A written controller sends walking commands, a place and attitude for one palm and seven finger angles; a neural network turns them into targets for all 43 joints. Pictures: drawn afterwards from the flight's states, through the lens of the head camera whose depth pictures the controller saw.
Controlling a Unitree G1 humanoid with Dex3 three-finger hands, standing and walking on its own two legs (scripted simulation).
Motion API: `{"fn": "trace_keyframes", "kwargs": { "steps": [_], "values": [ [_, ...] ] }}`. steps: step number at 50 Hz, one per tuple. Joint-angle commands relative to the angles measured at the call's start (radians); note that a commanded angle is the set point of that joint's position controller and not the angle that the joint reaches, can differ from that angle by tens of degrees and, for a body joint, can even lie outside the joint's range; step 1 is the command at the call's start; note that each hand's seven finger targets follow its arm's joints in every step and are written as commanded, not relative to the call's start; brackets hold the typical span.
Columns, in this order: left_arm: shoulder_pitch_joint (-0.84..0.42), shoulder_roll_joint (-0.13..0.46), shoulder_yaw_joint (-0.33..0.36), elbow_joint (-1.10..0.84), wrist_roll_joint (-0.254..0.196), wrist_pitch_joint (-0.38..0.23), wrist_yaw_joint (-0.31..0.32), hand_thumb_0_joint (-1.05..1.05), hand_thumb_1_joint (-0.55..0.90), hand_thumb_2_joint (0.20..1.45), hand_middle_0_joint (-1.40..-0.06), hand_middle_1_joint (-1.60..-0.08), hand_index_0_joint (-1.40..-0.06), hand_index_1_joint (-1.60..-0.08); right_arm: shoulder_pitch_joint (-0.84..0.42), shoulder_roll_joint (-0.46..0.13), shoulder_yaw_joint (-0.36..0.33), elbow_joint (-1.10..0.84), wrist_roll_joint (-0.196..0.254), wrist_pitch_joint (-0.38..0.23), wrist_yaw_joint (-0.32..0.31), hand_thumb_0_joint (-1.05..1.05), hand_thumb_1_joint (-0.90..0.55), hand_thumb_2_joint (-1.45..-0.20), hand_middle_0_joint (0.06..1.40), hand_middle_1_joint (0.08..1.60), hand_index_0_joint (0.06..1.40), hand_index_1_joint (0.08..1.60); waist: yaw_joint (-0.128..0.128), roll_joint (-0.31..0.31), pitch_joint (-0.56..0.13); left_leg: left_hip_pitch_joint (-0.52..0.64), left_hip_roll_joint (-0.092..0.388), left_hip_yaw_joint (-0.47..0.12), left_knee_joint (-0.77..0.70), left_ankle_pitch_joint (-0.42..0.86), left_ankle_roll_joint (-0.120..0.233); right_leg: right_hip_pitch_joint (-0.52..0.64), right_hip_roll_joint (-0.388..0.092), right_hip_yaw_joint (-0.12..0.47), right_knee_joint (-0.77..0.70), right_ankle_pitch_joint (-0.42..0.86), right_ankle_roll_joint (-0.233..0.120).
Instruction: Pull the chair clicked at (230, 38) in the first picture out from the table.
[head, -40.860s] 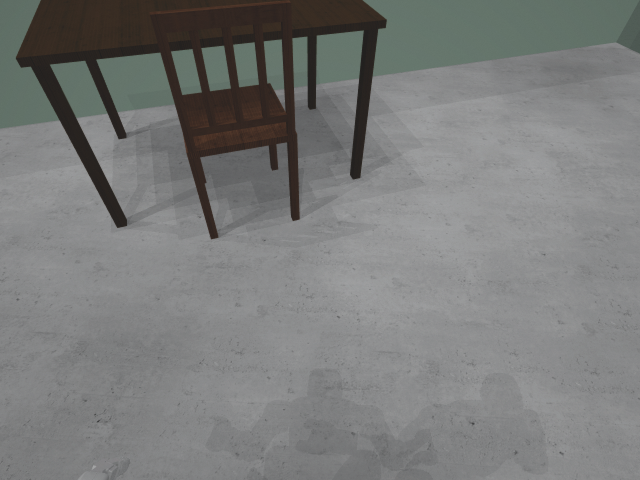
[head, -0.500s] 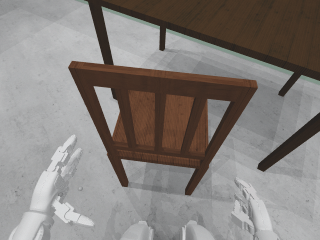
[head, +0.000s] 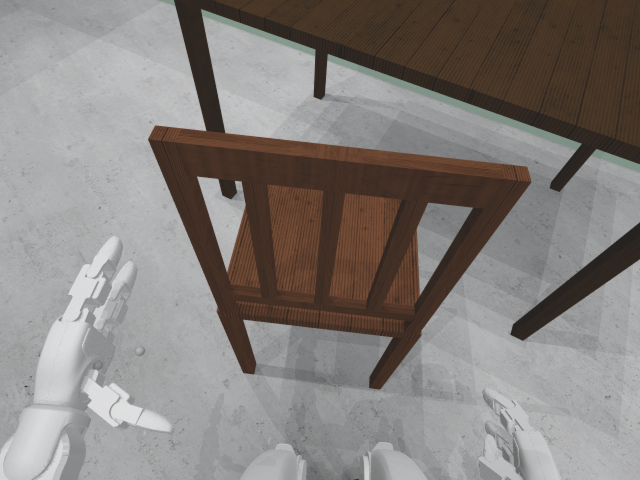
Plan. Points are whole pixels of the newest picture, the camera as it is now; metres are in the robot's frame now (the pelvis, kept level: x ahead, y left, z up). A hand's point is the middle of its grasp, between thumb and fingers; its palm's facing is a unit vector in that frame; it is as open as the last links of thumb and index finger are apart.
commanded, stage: raise the hand toward the chair's back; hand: left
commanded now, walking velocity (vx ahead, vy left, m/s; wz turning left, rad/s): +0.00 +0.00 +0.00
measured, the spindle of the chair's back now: (326, 255) +0.42 +0.02 -0.01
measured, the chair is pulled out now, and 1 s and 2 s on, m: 0.26 0.26 0.26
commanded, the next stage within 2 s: aim the fingers beside a spindle in 0.20 s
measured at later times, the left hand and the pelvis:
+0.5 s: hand (189, 358) +0.25 +0.17 +0.02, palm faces -0.08 -1.00 -0.01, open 17.0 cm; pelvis +0.00 -0.02 -0.01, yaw +1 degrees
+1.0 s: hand (211, 345) +0.27 +0.15 +0.02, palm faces -0.03 -1.00 -0.04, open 16.9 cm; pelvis +0.00 -0.04 -0.02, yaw +0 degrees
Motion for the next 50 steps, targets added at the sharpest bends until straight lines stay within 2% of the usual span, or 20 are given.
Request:
{"fn": "trace_keyframes", "kwargs": {
  "steps": [1, 3, 6, 7, 8, 10, 14, 18, 20, 22, 23, 27, 31, 32, 36, 38, 39, 42, 46, 50],
  "values": [
    [-0.064, 0.103, 0.029, -0.09, -0.004, -0.018, -0.037, 0.0, -0.5, 0.3, -0.06, -0.08, -0.06, -0.08, -0.049, -0.156, -0.068, -0.151, 0.012, -0.039, -0.013, 0.0, -0.9, -0.9, 0.2, 0.3, 0.2, 0.3, -0.004, 0.037, -0.198, 0.157, 0.095, -0.2, -0.216, 0.319, -0.154, 0.086, 0.004, 0.03, -0.061, 0.077, -0.011],
    [-0.071, 0.119, 0.021, -0.124, -0.005, 0.008, -0.059, 0.0, -0.5, 0.3, -0.06, -0.08, -0.06, -0.08, -0.045, -0.159, -0.069, -0.165, 0.019, -0.04, -0.017, 0.0, -0.9, -0.9, 0.2, 0.3, 0.2, 0.3, -0.002, 0.05, -0.231, 0.176, 0.094, -0.197, -0.218, 0.342, -0.147, 0.12, 0.007, 0.038, -0.079, 0.091, -0.013],
    [-0.087, 0.177, 0.063, -0.273, -0.012, 0.0, -0.048, 0.0, -0.5, 0.3, -0.06, -0.08, -0.06, -0.08, -0.036, -0.152, -0.07, -0.172, 0.015, -0.048, -0.018, 0.0, -0.9, -0.9, 0.2, 0.3, 0.2, 0.3, 0.019, 0.118, -0.319, 0.293, 0.105, -0.22, -0.221, 0.499, -0.167, 0.139, 0.007, 0.042, -0.08, 0.152, -0.011],
    [-0.087, 0.209, 0.097, -0.298, -0.014, -0.01, -0.031, 0.0, -0.5, 0.3, -0.06, -0.08, -0.06, -0.08, -0.034, -0.149, -0.069, -0.164, 0.007, -0.05, -0.017, 0.0, -0.9, -0.9, 0.2, 0.3, 0.2, 0.3, 0.022, 0.112, -0.336, 0.293, 0.103, -0.211, -0.208, 0.54, -0.167, 0.145, 0.011, 0.04, -0.074, 0.171, -0.013],
    [-0.068, 0.198, 0.101, -0.303, -0.018, -0.022, -0.018, 0.0, -0.5, 0.3, -0.06, -0.08, -0.06, -0.08, -0.028, -0.14, -0.065, -0.161, 0.004, -0.049, -0.016, 0.0, -0.9, -0.9, 0.2, 0.3, 0.2, 0.3, 0.024, 0.096, -0.335, 0.291, 0.101, -0.205, -0.206, 0.559, -0.167, 0.157, 0.013, 0.04, -0.075, 0.183, -0.013],
    [-0.047, 0.163, 0.098, -0.263, -0.024, -0.047, 0.003, 0.0, -0.5, 0.3, -0.06, -0.08, -0.06, -0.08, -0.036, -0.125, -0.061, -0.148, 0.003, -0.048, -0.013, 0.0, -0.9, -0.9, 0.2, 0.3, 0.2, 0.3, 0.015, 0.078, -0.276, 0.248, 0.096, -0.185, -0.196, 0.52, -0.158, 0.147, 0.014, 0.033, -0.074, 0.178, -0.013],
    [-0.054, 0.096, 0.053, -0.086, -0.019, -0.035, -0.008, 0.0, -0.5, 0.3, -0.06, -0.08, -0.06, -0.08, -0.056, -0.133, -0.055, -0.137, 0.007, -0.035, -0.016, 0.0, -0.9, -0.9, 0.2, 0.3, 0.2, 0.3, -0.013, 0.0, -0.161, 0.087, 0.077, -0.149, -0.18, 0.3, -0.127, 0.126, 0.013, 0.032, -0.079, 0.101, -0.015],
    [-0.138, 0.079, -0.023, -0.077, -0.002, 0.009, -0.06, 0.0, -0.5, 0.3, -0.06, -0.08, -0.06, -0.08, -0.056, -0.145, -0.053, -0.157, 0.018, -0.037, -0.023, 0.0, -0.9, -0.9, 0.2, 0.3, 0.2, 0.3, -0.028, 0.026, -0.193, 0.087, 0.073, -0.152, -0.181, 0.234, -0.109, 0.132, 0.007, 0.051, -0.095, 0.069, -0.015],
    [-0.199, 0.115, -0.016, -0.155, 0.001, 0.006, -0.063, 0.0, -0.5, 0.3, -0.06, -0.08, -0.06, -0.08, -0.049, -0.146, -0.056, -0.161, 0.017, -0.046, -0.03, 0.0, -0.9, -0.9, 0.2, 0.3, 0.2, 0.3, -0.025, 0.051, -0.264, 0.129, 0.074, -0.154, -0.173, 0.282, -0.105, 0.162, 0.005, 0.061, -0.097, 0.107, -0.015],
    [-0.212, 0.173, 0.029, -0.218, 0.003, -0.017, -0.04, 0.0, -0.5, 0.3, -0.06, -0.08, -0.06, -0.08, -0.043, -0.141, -0.055, -0.154, 0.01, -0.054, -0.032, 0.0, -0.9, -0.9, 0.2, 0.3, 0.2, 0.3, -0.012, 0.057, -0.308, 0.149, 0.075, -0.149, -0.161, 0.343, -0.106, 0.189, 0.007, 0.066, -0.089, 0.154, -0.018],
    [-0.196, 0.175, 0.042, -0.248, 0.001, -0.033, -0.027, 0.0, -0.5, 0.3, -0.06, -0.08, -0.06, -0.08, -0.04, -0.132, -0.052, -0.153, 0.004, -0.056, -0.029, 0.0, -0.9, -0.9, 0.2, 0.3, 0.2, 0.3, 0.002, 0.085, -0.342, 0.163, 0.071, -0.143, -0.16, 0.38, -0.108, 0.212, 0.005, 0.07, -0.084, 0.181, -0.018],
    [-0.083, 0.164, 0.086, -0.183, 0.001, -0.062, 0.032, 0.0, -0.5, 0.3, -0.06, -0.08, -0.06, -0.08, -0.053, -0.114, -0.052, -0.135, -0.004, -0.045, -0.015, 0.0, -0.9, -0.9, 0.2, 0.3, 0.2, 0.3, 0.024, 0.056, -0.311, 0.117, 0.069, -0.124, -0.148, 0.438, -0.11, 0.235, 0.006, 0.063, -0.063, 0.241, -0.02],
    [-0.03, 0.07, 0.013, -0.045, 0.011, -0.019, 0.024, 0.0, -0.5, 0.3, -0.06, -0.08, -0.06, -0.08, -0.075, -0.118, -0.052, -0.148, 0.004, -0.012, -0.006, 0.0, -0.9, -0.9, 0.2, 0.3, 0.2, 0.3, 0.006, -0.012, -0.214, 0.01, 0.061, -0.097, -0.142, 0.298, -0.089, 0.215, 0.0, 0.072, -0.071, 0.179, -0.011],
    [-0.028, 0.069, 0.005, -0.02, 0.016, -0.006, 0.016, 0.0, -0.5, 0.3, -0.06, -0.08, -0.06, -0.08, -0.077, -0.123, -0.052, -0.152, 0.006, -0.007, -0.006, 0.0, -0.9, -0.9, 0.2, 0.3, 0.2, 0.3, 0.001, -0.031, -0.206, -0.01, 0.061, -0.095, -0.136, 0.281, -0.081, 0.219, -0.001, 0.081, -0.079, 0.169, -0.011],
    [-0.13, 0.078, -0.036, -0.126, 0.012, -0.024, -0.01, 0.0, -0.5, 0.3, -0.06, -0.08, -0.06, -0.08, -0.066, -0.128, -0.054, -0.172, 0.013, -0.014, -0.016, 0.0, -0.9, -0.9, 0.2, 0.3, 0.2, 0.3, -0.02, -0.01, -0.258, -0.002, 0.062, -0.095, -0.114, 0.244, -0.065, 0.226, -0.011, 0.11, -0.09, 0.146, -0.005],
    [-0.167, 0.133, 0.005, -0.2, 0.011, -0.063, 0.003, 0.0, -0.5, 0.3, -0.06, -0.08, -0.06, -0.08, -0.059, -0.124, -0.055, -0.163, 0.006, -0.024, -0.022, 0.0, -0.9, -0.9, 0.2, 0.3, 0.2, 0.3, -0.012, 0.008, -0.309, 0.01, 0.064, -0.094, -0.1, 0.273, -0.063, 0.252, -0.011, 0.127, -0.083, 0.171, -0.008],
    [-0.185, 0.12, -0.011, -0.223, 0.012, -0.085, 0.012, 0.0, -0.5, 0.3, -0.06, -0.08, -0.06, -0.08, -0.06, -0.118, -0.051, -0.158, 0.004, -0.029, -0.023, 0.0, -0.9, -0.9, 0.2, 0.3, 0.2, 0.3, -0.016, 0.031, -0.309, 0.024, 0.064, -0.096, -0.1, 0.283, -0.065, 0.243, -0.01, 0.123, -0.076, 0.179, -0.009],
    [-0.189, 0.159, 0.036, -0.213, 0.018, -0.129, 0.051, 0.0, -0.5, 0.3, -0.06, -0.08, -0.06, -0.08, -0.058, -0.115, -0.049, -0.13, -0.006, -0.035, -0.022, 0.0, -0.9, -0.9, 0.2, 0.3, 0.2, 0.3, -0.007, 0.041, -0.317, -0.002, 0.064, -0.092, -0.08, 0.296, -0.068, 0.236, -0.01, 0.126, -0.054, 0.191, -0.011],
    [-0.116, 0.083, 0.001, -0.045, 0.026, -0.092, 0.05, 0.0, -0.5, 0.3, -0.06, -0.08, -0.06, -0.08, -0.072, -0.117, -0.048, -0.127, 0.0, -0.017, -0.012, 0.0, -0.9, -0.9, 0.2, 0.3, 0.2, 0.3, -0.01, -0.01, -0.254, -0.062, 0.058, -0.085, -0.077, 0.24, -0.067, 0.21, -0.015, 0.123, -0.055, 0.148, -0.006],
    [-0.129, 0.043, -0.064, -0.024, 0.026, -0.031, 0.004, 0.0, -0.5, 0.3, -0.06, -0.08, -0.06, -0.08, -0.074, -0.127, -0.049, -0.152, 0.013, 0.0, -0.011, 0.0, -0.9, -0.9, 0.2, 0.3, 0.2, 0.3, -0.017, -0.011, -0.268, -0.067, 0.058, -0.081, -0.075, 0.234, -0.06, 0.227, -0.023, 0.139, -0.068, 0.156, -0.002]
  ]
}}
